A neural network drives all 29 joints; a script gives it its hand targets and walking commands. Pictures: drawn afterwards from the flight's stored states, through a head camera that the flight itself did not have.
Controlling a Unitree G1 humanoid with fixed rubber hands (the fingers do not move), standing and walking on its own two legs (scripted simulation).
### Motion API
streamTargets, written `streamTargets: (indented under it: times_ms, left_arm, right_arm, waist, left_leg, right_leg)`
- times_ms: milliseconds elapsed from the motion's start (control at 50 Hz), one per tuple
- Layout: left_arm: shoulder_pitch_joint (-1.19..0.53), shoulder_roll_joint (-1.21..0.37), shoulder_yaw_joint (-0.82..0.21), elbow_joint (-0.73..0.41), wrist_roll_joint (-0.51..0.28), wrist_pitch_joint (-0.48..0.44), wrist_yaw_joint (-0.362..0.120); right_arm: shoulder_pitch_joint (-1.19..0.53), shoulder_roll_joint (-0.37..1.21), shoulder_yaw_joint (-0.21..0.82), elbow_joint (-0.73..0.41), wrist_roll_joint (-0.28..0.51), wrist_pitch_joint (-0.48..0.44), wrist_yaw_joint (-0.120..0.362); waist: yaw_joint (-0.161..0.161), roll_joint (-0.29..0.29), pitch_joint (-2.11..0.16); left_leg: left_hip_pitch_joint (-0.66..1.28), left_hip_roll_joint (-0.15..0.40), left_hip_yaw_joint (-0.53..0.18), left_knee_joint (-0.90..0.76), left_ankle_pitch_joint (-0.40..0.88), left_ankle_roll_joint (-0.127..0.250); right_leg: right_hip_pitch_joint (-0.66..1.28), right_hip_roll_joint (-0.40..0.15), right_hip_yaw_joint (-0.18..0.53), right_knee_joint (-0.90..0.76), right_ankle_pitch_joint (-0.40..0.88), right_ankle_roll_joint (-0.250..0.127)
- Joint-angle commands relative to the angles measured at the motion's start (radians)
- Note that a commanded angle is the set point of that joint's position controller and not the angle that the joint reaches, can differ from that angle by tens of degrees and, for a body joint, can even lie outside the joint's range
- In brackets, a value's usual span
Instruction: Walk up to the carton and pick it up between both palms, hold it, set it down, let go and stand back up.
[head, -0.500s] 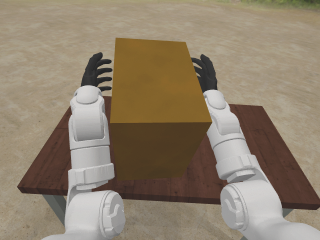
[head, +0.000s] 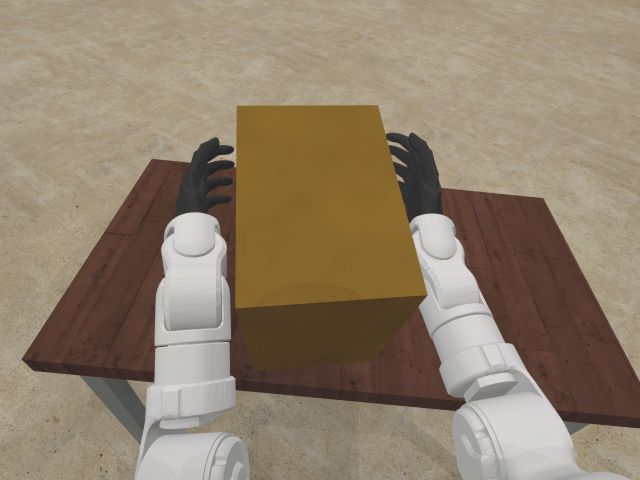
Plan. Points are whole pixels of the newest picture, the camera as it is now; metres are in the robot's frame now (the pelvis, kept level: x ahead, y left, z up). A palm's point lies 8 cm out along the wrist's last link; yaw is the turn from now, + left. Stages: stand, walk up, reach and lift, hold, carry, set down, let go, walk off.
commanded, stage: set down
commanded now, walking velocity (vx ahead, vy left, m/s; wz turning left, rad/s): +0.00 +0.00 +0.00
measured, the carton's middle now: (312, 247) +0.37 -0.02 +0.11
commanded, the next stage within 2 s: none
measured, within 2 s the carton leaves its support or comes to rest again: rests again in 1.72 s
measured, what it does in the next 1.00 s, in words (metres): stands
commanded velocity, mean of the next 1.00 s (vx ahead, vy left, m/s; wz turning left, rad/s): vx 0.00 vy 0.00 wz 0.00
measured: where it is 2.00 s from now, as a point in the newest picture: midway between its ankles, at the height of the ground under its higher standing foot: outside the picture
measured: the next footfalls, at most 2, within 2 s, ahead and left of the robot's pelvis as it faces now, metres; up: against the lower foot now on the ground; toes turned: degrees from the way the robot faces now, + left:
none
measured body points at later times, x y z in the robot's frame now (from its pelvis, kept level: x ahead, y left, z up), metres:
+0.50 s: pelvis -0.01 -0.01 +0.00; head -0.01 +0.02 +0.45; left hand +0.39 +0.11 +0.15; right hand +0.40 -0.15 +0.16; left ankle +0.01 +0.12 -0.75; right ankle +0.01 -0.09 -0.75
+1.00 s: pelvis +0.00 -0.02 +0.00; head +0.01 +0.00 +0.45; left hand +0.40 +0.10 +0.12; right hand +0.42 -0.16 +0.13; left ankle +0.01 +0.12 -0.75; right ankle +0.01 -0.09 -0.75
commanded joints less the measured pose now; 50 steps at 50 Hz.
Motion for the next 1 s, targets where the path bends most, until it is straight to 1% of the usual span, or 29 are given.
streamTargets:
  times_ms: [0, 180, 340, 420, 580, 760, 980]
  left_arm:
    - [-0.490, -0.391, -0.385, -0.086, -0.125, -0.053, -0.146]
    - [-0.521, -0.400, -0.340, -0.018, -0.108, -0.063, -0.130]
    - [-0.565, -0.422, -0.322, 0.046, -0.105, -0.107, -0.092]
    - [-0.578, -0.431, -0.308, 0.077, -0.103, -0.131, -0.074]
    - [-0.600, -0.447, -0.275, 0.128, -0.097, -0.187, -0.049]
    - [-0.628, -0.472, -0.248, 0.173, -0.092, -0.244, -0.022]
    - [-0.659, -0.502, -0.205, 0.235, -0.080, -0.292, 0.021]
  right_arm:
    - [-0.619, 0.353, 0.289, -0.230, -0.014, -0.059, 0.091]
    - [-0.632, 0.334, 0.184, -0.135, -0.071, -0.072, 0.127]
    - [-0.662, 0.333, 0.107, -0.045, -0.116, -0.101, 0.167]
    - [-0.675, 0.341, 0.089, -0.003, -0.129, -0.111, 0.182]
    - [-0.685, 0.365, 0.073, 0.087, -0.143, -0.123, 0.199]
    - [-0.690, 0.391, 0.050, 0.167, -0.163, -0.133, 0.211]
    - [-0.703, 0.409, -0.009, 0.253, -0.203, -0.134, 0.234]
  waist:
    - [0.013, 0.073, -0.496]
    - [0.019, 0.070, -0.447]
    - [0.032, 0.080, -0.496]
    - [0.045, 0.078, -0.522]
    - [0.067, 0.066, -0.564]
    - [0.080, 0.059, -0.608]
    - [0.097, 0.058, -0.649]
  left_leg:
    - [0.055, -0.020, 0.042, -0.012, 0.335, 0.006]
    - [0.060, -0.006, 0.060, -0.040, 0.240, 0.009]
    - [0.085, 0.002, 0.064, -0.037, 0.232, 0.005]
    - [0.069, 0.000, 0.066, -0.038, 0.235, 0.009]
    - [0.013, -0.006, 0.070, -0.044, 0.238, 0.017]
    - [-0.024, -0.004, 0.071, -0.044, 0.254, 0.018]
    - [-0.047, 0.004, 0.074, -0.042, 0.257, 0.015]
  right_leg:
    - [0.179, -0.013, -0.009, 0.040, 0.435, 0.078]
    - [0.079, -0.007, -0.029, 0.013, 0.264, 0.061]
    - [-0.003, -0.004, -0.040, 0.006, 0.203, 0.054]
    - [-0.004, -0.007, -0.033, 0.010, 0.225, 0.056]
    - [0.030, -0.015, -0.009, 0.030, 0.315, 0.067]
    - [0.049, -0.018, 0.010, 0.049, 0.407, 0.074]
    - [0.018, -0.018, 0.023, 0.059, 0.439, 0.073]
